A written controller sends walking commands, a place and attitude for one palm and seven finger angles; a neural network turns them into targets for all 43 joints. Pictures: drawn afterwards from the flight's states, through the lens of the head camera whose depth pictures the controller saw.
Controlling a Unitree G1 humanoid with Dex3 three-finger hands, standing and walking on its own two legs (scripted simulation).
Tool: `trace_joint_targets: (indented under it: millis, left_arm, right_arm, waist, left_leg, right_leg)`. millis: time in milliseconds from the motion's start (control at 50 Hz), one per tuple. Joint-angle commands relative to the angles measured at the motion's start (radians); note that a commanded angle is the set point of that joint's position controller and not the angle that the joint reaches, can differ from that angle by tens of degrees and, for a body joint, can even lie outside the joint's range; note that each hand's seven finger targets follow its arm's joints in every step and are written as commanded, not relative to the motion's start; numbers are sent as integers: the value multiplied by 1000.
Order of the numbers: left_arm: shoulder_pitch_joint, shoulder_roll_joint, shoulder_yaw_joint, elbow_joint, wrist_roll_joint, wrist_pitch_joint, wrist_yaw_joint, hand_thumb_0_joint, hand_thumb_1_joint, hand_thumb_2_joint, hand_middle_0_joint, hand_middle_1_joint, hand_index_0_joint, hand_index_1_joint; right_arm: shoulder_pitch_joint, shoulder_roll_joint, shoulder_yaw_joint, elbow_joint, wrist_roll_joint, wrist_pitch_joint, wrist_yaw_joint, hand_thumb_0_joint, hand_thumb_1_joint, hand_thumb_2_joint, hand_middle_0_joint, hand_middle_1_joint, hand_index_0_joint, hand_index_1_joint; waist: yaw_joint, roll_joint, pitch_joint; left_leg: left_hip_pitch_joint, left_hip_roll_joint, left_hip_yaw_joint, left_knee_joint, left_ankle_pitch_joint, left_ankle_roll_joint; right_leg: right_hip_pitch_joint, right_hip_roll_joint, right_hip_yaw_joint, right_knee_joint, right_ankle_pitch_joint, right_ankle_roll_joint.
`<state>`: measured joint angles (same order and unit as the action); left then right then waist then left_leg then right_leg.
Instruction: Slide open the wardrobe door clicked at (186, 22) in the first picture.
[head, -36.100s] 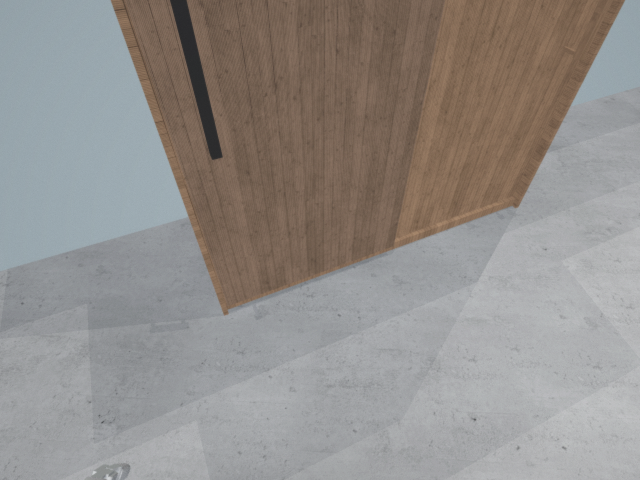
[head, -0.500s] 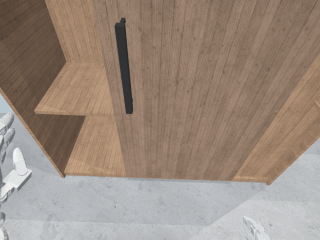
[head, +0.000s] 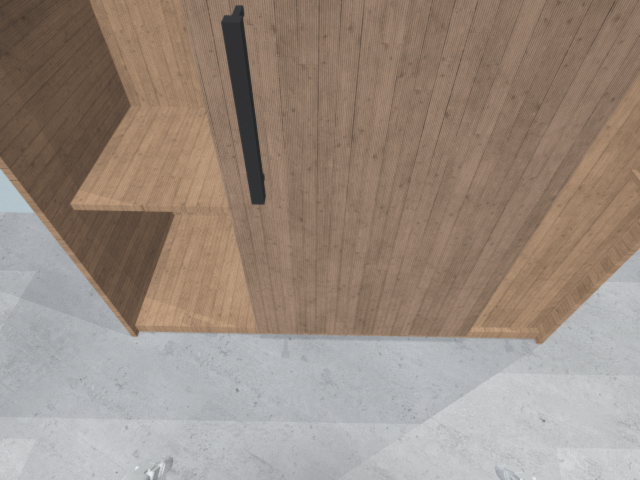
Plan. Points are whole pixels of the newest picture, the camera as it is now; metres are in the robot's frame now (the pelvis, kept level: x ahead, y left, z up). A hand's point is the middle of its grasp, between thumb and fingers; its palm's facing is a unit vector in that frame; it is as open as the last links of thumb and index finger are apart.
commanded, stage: let the arm hang, fingers relaxed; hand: left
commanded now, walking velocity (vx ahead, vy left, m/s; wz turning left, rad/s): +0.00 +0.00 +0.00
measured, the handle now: (250, 119) +0.62 +0.14 +0.12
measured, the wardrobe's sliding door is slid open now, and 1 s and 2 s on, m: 0.42 0.42 0.42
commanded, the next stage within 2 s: look to check the result in 0.84 s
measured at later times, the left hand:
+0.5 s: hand out of the picture +0.00 +0.19 -0.16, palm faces +0.02 -0.97 -0.23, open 7.4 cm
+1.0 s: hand out of the picture +0.07 +0.19 -0.16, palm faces +0.00 -0.98 -0.21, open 7.4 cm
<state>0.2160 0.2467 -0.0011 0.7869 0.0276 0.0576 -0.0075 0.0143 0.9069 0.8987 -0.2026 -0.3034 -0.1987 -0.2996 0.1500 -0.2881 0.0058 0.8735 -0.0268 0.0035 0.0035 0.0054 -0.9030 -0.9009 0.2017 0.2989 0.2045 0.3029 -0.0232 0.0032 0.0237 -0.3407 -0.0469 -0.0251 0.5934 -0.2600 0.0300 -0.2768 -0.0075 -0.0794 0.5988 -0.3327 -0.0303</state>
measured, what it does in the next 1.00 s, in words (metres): stands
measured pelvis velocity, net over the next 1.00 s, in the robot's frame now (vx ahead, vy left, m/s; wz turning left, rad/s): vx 0.03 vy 0.00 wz -0.02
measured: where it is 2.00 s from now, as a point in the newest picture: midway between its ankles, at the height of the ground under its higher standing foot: outside the picture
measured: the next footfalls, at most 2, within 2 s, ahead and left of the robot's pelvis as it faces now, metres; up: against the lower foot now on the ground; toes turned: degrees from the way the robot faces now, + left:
none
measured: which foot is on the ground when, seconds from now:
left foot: down 0.00-1.00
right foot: down 0.00-1.00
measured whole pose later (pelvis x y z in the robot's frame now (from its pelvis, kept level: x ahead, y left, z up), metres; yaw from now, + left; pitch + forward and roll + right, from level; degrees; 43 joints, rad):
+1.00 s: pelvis +0.03 +0.00 +0.02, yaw -1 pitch +0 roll +0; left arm 0.20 0.19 0.01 1.13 0.01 -0.01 0.02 0.01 0.91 0.90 -0.20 -0.30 -0.20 -0.30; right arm 0.19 -0.19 0.01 1.13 -0.02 0.00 -0.03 0.00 -0.91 -0.90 0.20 0.30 0.20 0.30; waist -0.01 0.00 0.04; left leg -0.17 -0.04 -0.02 0.40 -0.21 0.03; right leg -0.10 0.01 -0.06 0.37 -0.26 -0.02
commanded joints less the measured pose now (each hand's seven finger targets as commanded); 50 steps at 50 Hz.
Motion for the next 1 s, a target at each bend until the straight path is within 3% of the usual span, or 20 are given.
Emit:
trace_joint_targets:
  millis: [0,60,100,160,180,320,520,600,720,840,980]
  left_arm:
    - [-41,138,37,40,-10,-51,20,0,900,900,-200,-300,-200,-300]
    - [27,97,44,151,-14,-52,22,0,900,900,-200,-300,-200,-300]
    - [44,99,44,196,-15,-58,23,0,900,900,-200,-300,-200,-300]
    - [52,83,42,247,-17,-61,25,0,900,900,-200,-300,-200,-300]
    - [58,77,39,261,-17,-60,26,0,900,900,-200,-300,-200,-300]
    - [92,46,35,319,-17,-59,31,0,900,900,-200,-300,-200,-300]
    - [72,37,33,321,-16,-68,38,0,900,900,-200,-300,-200,-300]
    - [52,44,33,315,-18,-72,39,0,900,900,-200,-300,-200,-300]
    - [33,50,35,309,-19,-75,38,0,900,900,-200,-300,-200,-300]
    - [21,64,37,304,-20,-81,38,0,900,900,-200,-300,-200,-300]
    - [17,77,38,309,-20,-81,38,0,900,900,-200,-300,-200,-300]
  right_arm:
    - [14,-73,-22,4,-5,-3,-21,0,-900,-900,200,300,200,300]
    - [30,-52,-22,62,-5,-2,-32,0,-900,-900,200,300,200,300]
    - [62,-48,-24,93,0,-4,-36,0,-900,-900,200,300,200,300]
    - [107,-34,-29,135,3,-2,-41,0,-900,-900,200,300,200,300]
    - [121,-28,-29,142,5,1,-43,0,-900,-900,200,300,200,300]
    - [165,-3,-33,188,4,0,-46,0,-900,-900,200,300,200,300]
    - [137,15,-26,215,5,-13,-44,0,-900,-900,200,300,200,300]
    - [120,13,-22,221,6,-17,-42,0,-900,-900,200,300,200,300]
    - [92,2,-20,225,5,-19,-42,0,-900,-900,200,300,200,300]
    - [79,-17,-25,224,7,-23,-44,0,-900,-900,200,300,200,300]
    - [67,-36,-26,222,10,-21,-46,0,-900,-900,200,300,200,300]
  waist:
    - [10,69,-45]
    - [29,157,-39]
    - [27,130,-61]
    - [19,96,-42]
    - [18,42,-25]
    - [20,-5,17]
    - [24,-32,19]
    - [24,-12,8]
    - [24,16,11]
    - [21,5,-25]
    - [21,-3,-8]
  left_leg:
    - [50,116,-130,-154,108,21]
    - [4,123,-133,-200,28,22]
    - [26,125,-126,-191,51,21]
    - [38,123,-120,-193,29,19]
    - [39,126,-121,-195,25,20]
    - [35,130,-124,-232,7,28]
    - [75,136,-112,-244,154,24]
    - [100,137,-100,-240,224,19]
    - [119,138,-97,-250,238,14]
    - [169,141,-93,-240,309,14]
    - [188,145,-91,-247,298,15]
  right_leg:
    - [38,-108,148,-202,34,-37]
    - [108,-95,136,-223,29,-31]
    - [132,-103,140,-244,57,-35]
    - [111,-105,135,-265,28,-41]
    - [100,-98,124,-274,12,-37]
    - [84,-94,112,-274,5,-30]
    - [113,-100,105,-258,134,-16]
    - [135,-106,106,-256,192,-9]
    - [148,-110,111,-272,208,-7]
    - [172,-117,110,-271,291,-9]
    - [164,-112,113,-288,273,-10]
